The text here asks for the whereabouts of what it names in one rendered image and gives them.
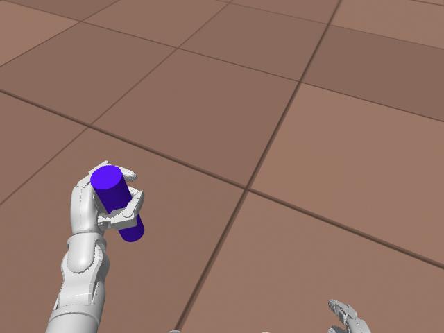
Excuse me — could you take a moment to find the left robot arm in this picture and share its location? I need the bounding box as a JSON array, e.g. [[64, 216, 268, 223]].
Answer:
[[45, 232, 110, 333]]

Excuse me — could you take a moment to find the left robot hand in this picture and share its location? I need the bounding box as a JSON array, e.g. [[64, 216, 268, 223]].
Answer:
[[70, 160, 144, 237]]

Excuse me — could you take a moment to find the right robot hand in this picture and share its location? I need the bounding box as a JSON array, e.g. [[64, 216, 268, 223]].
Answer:
[[327, 299, 371, 333]]

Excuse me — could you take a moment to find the can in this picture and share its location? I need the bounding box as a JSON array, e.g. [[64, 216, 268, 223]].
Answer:
[[90, 165, 144, 242]]

